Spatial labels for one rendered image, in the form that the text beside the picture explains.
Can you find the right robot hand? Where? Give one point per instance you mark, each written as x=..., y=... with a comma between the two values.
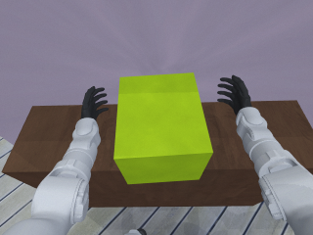
x=239, y=96

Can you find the robot left upper arm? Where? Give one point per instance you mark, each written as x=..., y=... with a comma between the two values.
x=60, y=202

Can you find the left robot forearm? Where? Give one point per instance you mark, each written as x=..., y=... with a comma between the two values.
x=80, y=155

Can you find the robot right upper arm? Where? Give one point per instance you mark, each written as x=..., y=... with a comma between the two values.
x=288, y=195

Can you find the carton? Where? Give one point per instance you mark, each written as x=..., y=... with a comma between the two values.
x=161, y=133

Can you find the pedestal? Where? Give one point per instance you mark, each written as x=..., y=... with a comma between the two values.
x=228, y=180

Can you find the left robot hand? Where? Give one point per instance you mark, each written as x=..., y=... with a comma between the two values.
x=89, y=105

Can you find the right robot forearm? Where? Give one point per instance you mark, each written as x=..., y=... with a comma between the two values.
x=263, y=149

